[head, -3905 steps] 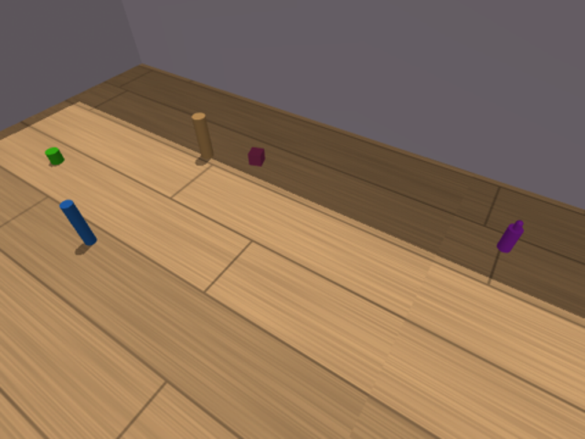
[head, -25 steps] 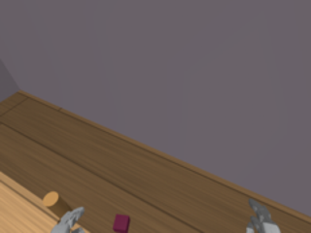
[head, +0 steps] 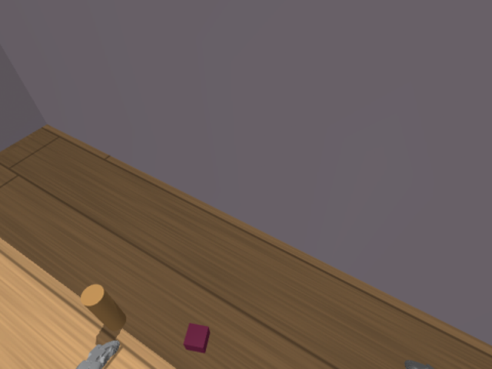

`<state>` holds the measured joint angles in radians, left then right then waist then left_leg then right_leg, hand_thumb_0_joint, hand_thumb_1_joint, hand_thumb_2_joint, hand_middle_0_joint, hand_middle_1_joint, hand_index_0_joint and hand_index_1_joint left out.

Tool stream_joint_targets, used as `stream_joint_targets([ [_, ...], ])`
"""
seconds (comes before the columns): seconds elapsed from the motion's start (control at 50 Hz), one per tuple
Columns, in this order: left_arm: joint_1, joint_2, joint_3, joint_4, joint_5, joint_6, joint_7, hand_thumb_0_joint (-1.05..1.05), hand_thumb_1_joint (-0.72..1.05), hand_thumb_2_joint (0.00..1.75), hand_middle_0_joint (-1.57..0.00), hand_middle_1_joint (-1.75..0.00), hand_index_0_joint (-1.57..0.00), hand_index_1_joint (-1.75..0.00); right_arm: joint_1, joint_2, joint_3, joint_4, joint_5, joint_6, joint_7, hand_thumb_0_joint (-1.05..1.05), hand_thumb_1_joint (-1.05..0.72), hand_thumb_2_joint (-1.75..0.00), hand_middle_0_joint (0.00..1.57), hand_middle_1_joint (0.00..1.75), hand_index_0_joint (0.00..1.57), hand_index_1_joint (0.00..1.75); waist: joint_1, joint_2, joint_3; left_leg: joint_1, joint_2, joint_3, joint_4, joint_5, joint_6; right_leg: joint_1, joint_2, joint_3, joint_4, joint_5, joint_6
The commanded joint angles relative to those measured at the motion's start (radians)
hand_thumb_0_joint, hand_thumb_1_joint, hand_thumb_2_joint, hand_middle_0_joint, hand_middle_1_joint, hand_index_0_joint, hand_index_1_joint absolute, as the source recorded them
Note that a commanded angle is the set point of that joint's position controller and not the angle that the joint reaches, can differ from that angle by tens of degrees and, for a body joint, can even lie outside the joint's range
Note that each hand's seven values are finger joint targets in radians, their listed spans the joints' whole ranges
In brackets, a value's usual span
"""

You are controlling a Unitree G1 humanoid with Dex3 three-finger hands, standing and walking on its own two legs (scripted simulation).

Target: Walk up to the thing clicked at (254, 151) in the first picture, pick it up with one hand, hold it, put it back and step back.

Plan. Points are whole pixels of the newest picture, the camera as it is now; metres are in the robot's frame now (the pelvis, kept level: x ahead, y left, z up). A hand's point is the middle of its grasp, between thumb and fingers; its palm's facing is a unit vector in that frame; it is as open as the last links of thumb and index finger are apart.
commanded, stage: home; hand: left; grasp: from above
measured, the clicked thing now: (197, 338) +0.38 +0.20 -0.70
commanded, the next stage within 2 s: stand in 0.60 s
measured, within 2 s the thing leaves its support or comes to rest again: neither
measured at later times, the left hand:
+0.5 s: hand out of the picture +0.05 +0.23 -0.12, palm faces +0.03 -0.95 -0.32, open 9.1 cm
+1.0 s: hand out of the picture +0.07 +0.23 -0.12, palm faces +0.00 -0.95 -0.32, open 8.0 cm
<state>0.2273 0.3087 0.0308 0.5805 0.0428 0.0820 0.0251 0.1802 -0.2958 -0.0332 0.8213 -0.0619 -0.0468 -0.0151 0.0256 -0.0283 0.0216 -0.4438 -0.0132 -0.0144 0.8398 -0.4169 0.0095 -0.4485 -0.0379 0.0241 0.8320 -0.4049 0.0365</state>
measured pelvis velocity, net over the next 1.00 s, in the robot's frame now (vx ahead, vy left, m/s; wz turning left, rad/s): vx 0.00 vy -0.01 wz -0.02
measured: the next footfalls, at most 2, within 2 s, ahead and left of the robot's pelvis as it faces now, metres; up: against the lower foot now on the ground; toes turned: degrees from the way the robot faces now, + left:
none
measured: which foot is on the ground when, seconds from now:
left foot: down 0.00-1.00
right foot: down 0.00-1.00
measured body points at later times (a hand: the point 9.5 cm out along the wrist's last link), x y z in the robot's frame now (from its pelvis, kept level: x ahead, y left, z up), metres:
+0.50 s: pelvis +0.00 +0.00 +0.04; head -0.01 +0.00 +0.49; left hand +0.05 +0.28 -0.10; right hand +0.06 -0.28 -0.10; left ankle +0.02 +0.12 -0.70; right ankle +0.02 -0.15 -0.70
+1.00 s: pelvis +0.00 -0.01 +0.04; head +0.01 -0.02 +0.49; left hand +0.07 +0.27 -0.09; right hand +0.05 -0.31 -0.10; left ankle +0.02 +0.12 -0.70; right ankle +0.02 -0.15 -0.70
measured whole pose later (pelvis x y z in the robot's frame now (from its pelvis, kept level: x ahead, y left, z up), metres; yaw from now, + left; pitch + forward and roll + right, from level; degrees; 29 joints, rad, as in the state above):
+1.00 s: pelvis +0.00 -0.01 +0.04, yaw -1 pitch -4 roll +0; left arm 0.13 0.30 0.03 1.14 0.02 0.00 0.02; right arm 0.14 -0.32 -0.03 1.14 -0.02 0.00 -0.01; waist 0.00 0.01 0.08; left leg -0.10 0.01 0.00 0.36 -0.19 -0.01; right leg -0.12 -0.02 0.03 0.37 -0.18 0.02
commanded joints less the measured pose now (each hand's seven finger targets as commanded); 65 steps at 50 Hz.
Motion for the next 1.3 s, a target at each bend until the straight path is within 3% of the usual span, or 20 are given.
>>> stream_joint_targets([
  [0.0, -0.03, 0.133, 0.055, 0.06, 0.005, -0.082, 0.011, 0.0, 0.82, 0.85, -0.19, -0.29, -0.19, -0.29, -0.053, -0.159, -0.064, -0.038, 0.006, -0.017, 0.003, 0.0, -0.9, -0.9, 0.2, 0.3, 0.2, 0.3, 0.009, 0.054, -0.078, 0.079, 0.079, -0.135, -0.264, 0.123, 0.06, 0.118, -0.029, 0.048, -0.203, 0.139, -0.07],
  [0.04, -0.046, 0.136, 0.057, 0.115, 0.001, -0.093, 0.008, 0.0, 0.76, 0.82, -0.19, -0.28, -0.19, -0.28, -0.035, -0.16, -0.063, -0.001, 0.009, -0.011, 0.0, 0.0, -0.9, -0.9, 0.2, 0.3, 0.2, 0.3, -0.003, 0.068, -0.072, 0.116, 0.082, -0.132, -0.297, 0.162, 0.053, 0.141, -0.026, 0.042, -0.223, 0.167, -0.069],
  [0.08, -0.039, 0.136, 0.055, 0.173, -0.003, -0.099, 0.009, 0.0, 0.83, 0.86, -0.19, -0.29, -0.19, -0.29, -0.038, -0.166, -0.064, 0.031, 0.014, -0.008, -0.004, 0.0, -0.9, -0.9, 0.2, 0.3, 0.2, 0.3, -0.002, 0.078, -0.079, 0.172, 0.09, -0.133, -0.317, 0.246, 0.046, 0.164, -0.032, 0.041, -0.247, 0.234, -0.069],
  [0.12, -0.03, 0.136, 0.052, 0.229, -0.008, -0.101, 0.012, 0.0, 0.79, 0.83, -0.19, -0.28, -0.19, -0.28, -0.033, -0.17, -0.064, 0.061, 0.016, 0.0, -0.009, 0.0, -0.9, -0.9, 0.2, 0.3, 0.2, 0.3, -0.005, 0.087, -0.065, 0.19, 0.099, -0.137, -0.356, 0.238, 0.045, 0.202, -0.036, 0.044, -0.286, 0.254, -0.065],
  [0.14, -0.029, 0.148, 0.054, 0.254, -0.007, -0.104, 0.013, 0.0, 0.8, 0.84, -0.19, -0.28, -0.19, -0.28, -0.034, -0.166, -0.063, 0.077, 0.019, 0.001, -0.01, 0.0, -0.9, -0.9, 0.2, 0.3, 0.2, 0.3, -0.007, 0.049, -0.072, 0.221, 0.088, -0.115, -0.342, 0.299, 0.039, 0.216, -0.048, 0.053, -0.307, 0.311, -0.069],
  [0.2, -0.055, 0.153, 0.05, 0.306, -0.016, -0.102, 0.017, 0.0, 0.74, 0.81, -0.18, -0.27, -0.18, -0.27, -0.015, -0.173, -0.058, 0.12, 0.024, 0.008, -0.016, 0.0, -0.9, -0.9, 0.2, 0.3, 0.2, 0.3, -0.021, 0.049, -0.045, 0.239, 0.087, -0.105, -0.398, 0.313, 0.03, 0.254, -0.054, 0.061, -0.351, 0.328, -0.066],
  [0.28, -0.048, 0.151, 0.043, 0.373, -0.017, -0.099, 0.018, 0.0, 0.67, 0.76, -0.18, -0.26, -0.18, -0.26, -0.028, -0.18, -0.056, 0.162, 0.03, 0.012, -0.019, 0.0, -0.9, -0.9, 0.2, 0.3, 0.2, 0.3, -0.013, 0.037, -0.024, 0.28, 0.099, -0.107, -0.453, 0.297, 0.024, 0.283, -0.054, 0.058, -0.4, 0.301, -0.06],
  [0.44, -0.059, 0.149, 0.036, 0.451, -0.013, -0.1, 0.013, 0.0, 0.51, 0.67, -0.16, -0.24, -0.16, -0.24, -0.048, -0.19, -0.053, 0.212, 0.033, 0.021, -0.012, 0.0, -0.9, -0.9, 0.2, 0.3, 0.2, 0.3, -0.013, 0.039, 0.052, 0.256, 0.103, -0.117, -0.558, 0.125, 0.017, 0.295, -0.052, 0.059, -0.477, 0.211, -0.047],
  [0.5, -0.057, 0.153, 0.036, 0.47, -0.013, -0.102, 0.012, 0.0, 0.47, 0.66, -0.18, -0.25, -0.18, -0.25, -0.058, -0.185, -0.052, 0.218, 0.035, 0.021, -0.009, 0.0, -0.9, -0.9, 0.2, 0.3, 0.2, 0.3, -0.011, 0.016, 0.05, 0.277, 0.104, -0.112, -0.562, 0.133, 0.016, 0.292, -0.057, 0.064, -0.495, 0.201, -0.047],
  [0.56, -0.069, 0.167, 0.038, 0.477, -0.013, -0.104, 0.01, 0.0, 0.43, 0.67, -0.23, -0.3, -0.23, -0.3, -0.061, -0.189, -0.051, 0.225, 0.035, 0.025, -0.004, 0.0, -0.9, -0.9, 0.2, 0.3, 0.2, 0.3, -0.014, 0.018, 0.057, 0.279, 0.099, -0.103, -0.562, 0.099, 0.016, 0.275, -0.057, 0.073, -0.521, 0.159, -0.045],
  [0.6, -0.085, 0.176, 0.04, 0.479, -0.012, -0.106, 0.01, 0.0, 0.45, 0.75, -0.35, -0.41, -0.35, -0.41, -0.057, -0.188, -0.049, 0.228, 0.037, 0.026, -0.001, 0.0, -0.9, -0.9, 0.2, 0.3, 0.2, 0.3, -0.021, 0.005, 0.057, 0.279, 0.095, -0.097, -0.554, 0.113, 0.015, 0.274, -0.062, 0.082, -0.532, 0.14, -0.044],
  [0.64, -0.085, 0.177, 0.038, 0.485, -0.016, -0.109, 0.009, 0.0, 0.34, 0.77, -0.5, -0.54, -0.51, -0.54, -0.053, -0.184, -0.045, 0.235, 0.037, 0.024, -0.001, 0.0, -0.9, -0.9, 0.2, 0.3, 0.2, 0.3, -0.023, -0.007, 0.035, 0.317, 0.102, -0.091, -0.54, 0.162, 0.018, 0.274, -0.072, 0.091, -0.54, 0.16, -0.049],
  [0.68, -0.089, 0.176, 0.036, 0.488, -0.016, -0.109, 0.008, 0.0, 0.24, 0.71, -0.49, -0.53, -0.5, -0.53, -0.057, -0.19, -0.043, 0.241, 0.038, 0.025, -0.001, 0.0, -0.9, -0.9, 0.2, 0.3, 0.2, 0.3, -0.02, 0.005, 0.04, 0.314, 0.104, -0.089, -0.544, 0.157, 0.017, 0.274, -0.072, 0.095, -0.547, 0.161, -0.048],
  [0.72, -0.098, 0.185, 0.037, 0.49, -0.018, -0.108, 0.007, 0.0, 0.4, 0.87, -0.33, -0.37, -0.34, -0.37, -0.061, -0.193, -0.041, 0.244, 0.037, 0.026, -0.001, 0.0, -0.9, -0.9, 0.2, 0.3, 0.2, 0.3, -0.019, 0.014, 0.046, 0.293, 0.102, -0.088, -0.553, 0.15, 0.014, 0.284, -0.067, 0.093, -0.546, 0.159, -0.047],
  [0.76, -0.098, 0.186, 0.038, 0.495, -0.021, -0.108, 0.005, 0.0, 0.56, 0.9, -0.2, -0.3, -0.2, -0.3, -0.063, -0.199, -0.038, 0.247, 0.037, 0.024, -0.002, 0.0, -0.9, -0.9, 0.2, 0.3, 0.2, 0.3, -0.019, 0.024, 0.019, 0.312, 0.11, -0.087, -0.553, 0.182, 0.017, 0.303, -0.071, 0.094, -0.541, 0.217, -0.049],
  [0.84, -0.108, 0.193, 0.038, 0.5, -0.024, -0.109, 0.004, 0.0, 0.88, 0.9, -0.2, -0.3, -0.2, -0.3, -0.064, -0.205, -0.032, 0.255, 0.041, 0.021, -0.003, 0.0, -0.9, -0.9, 0.2, 0.3, 0.2, 0.3, -0.021, 0.019, 0.001, 0.336, 0.116, -0.081, -0.551, 0.242, 0.016, 0.315, -0.074, 0.092, -0.534, 0.273, -0.051],
  [0.94, -0.123, 0.198, 0.037, 0.505, -0.027, -0.108, 0.004, 0.0, 0.9, 0.9, -0.2, -0.3, -0.2, -0.3, -0.065, -0.212, -0.028, 0.263, 0.043, 0.021, -0.007, 0.0, -0.9, -0.9, 0.2, 0.3, 0.2, 0.3, -0.025, 0.018, -0.022, 0.354, 0.125, -0.071, -0.543, 0.324, 0.014, 0.336, -0.077, 0.086, -0.522, 0.353, -0.052],
  [1.12, -0.145, 0.198, 0.035, 0.509, -0.028, -0.105, -0.001, 0.0, 0.9, 0.9, -0.2, -0.3, -0.2, -0.3, -0.078, -0.226, -0.023, 0.271, 0.044, 0.018, -0.008, 0.0, -0.9, -0.9, 0.2, 0.3, 0.2, 0.3, -0.024, 0.026, -0.022, 0.356, 0.132, -0.067, -0.549, 0.356, 0.01, 0.345, -0.076, 0.081, -0.525, 0.375, -0.049],
  [1.2, -0.152, 0.206, 0.034, 0.512, -0.028, -0.104, -0.002, 0.0, 0.9, 0.9, -0.2, -0.3, -0.2, -0.3, -0.089, -0.226, -0.019, 0.271, 0.044, 0.02, -0.005, 0.0, -0.9, -0.9, 0.2, 0.3, 0.2, 0.3, -0.024, 0.014, 0.009, 0.337, 0.128, -0.07, -0.573, 0.273, 0.008, 0.32, -0.069, 0.082, -0.547, 0.287, -0.045],
  [1.28, -0.165, 0.214, 0.034, 0.506, -0.029, -0.107, -0.004, 0.0, 0.9, 0.9, -0.2, -0.3, -0.2, -0.3, -0.089, -0.231, -0.022, 0.274, 0.044, 0.02, -0.002, 0.0, -0.9, -0.9, 0.2, 0.3, 0.2, 0.3, -0.027, 0.015, 0.003, 0.33, 0.131, -0.069, -0.575, 0.259, 0.01, 0.326, -0.074, 0.089, -0.551, 0.277, -0.049],
])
